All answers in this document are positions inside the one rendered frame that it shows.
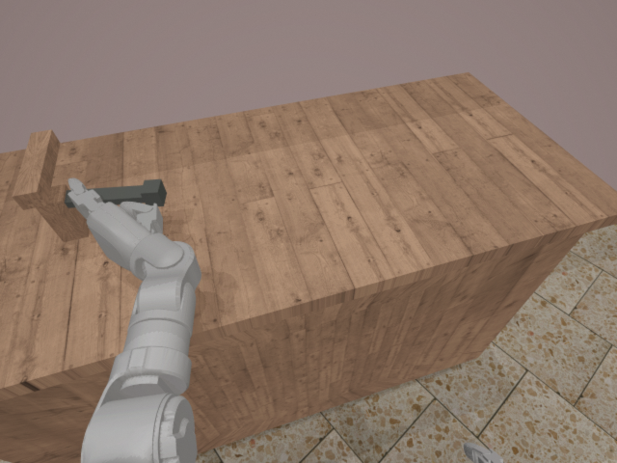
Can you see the left robot hand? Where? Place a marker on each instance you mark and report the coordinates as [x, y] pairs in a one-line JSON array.
[[116, 229]]

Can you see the left robot forearm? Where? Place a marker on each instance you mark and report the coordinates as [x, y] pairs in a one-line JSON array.
[[155, 358]]

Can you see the tap lever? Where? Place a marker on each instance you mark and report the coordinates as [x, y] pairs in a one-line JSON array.
[[151, 192]]

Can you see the right robot hand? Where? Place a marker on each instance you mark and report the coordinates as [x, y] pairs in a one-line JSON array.
[[478, 454]]

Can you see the counter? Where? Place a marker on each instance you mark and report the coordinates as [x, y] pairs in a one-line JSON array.
[[347, 244]]

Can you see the left robot upper arm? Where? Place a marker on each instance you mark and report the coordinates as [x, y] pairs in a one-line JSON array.
[[145, 429]]

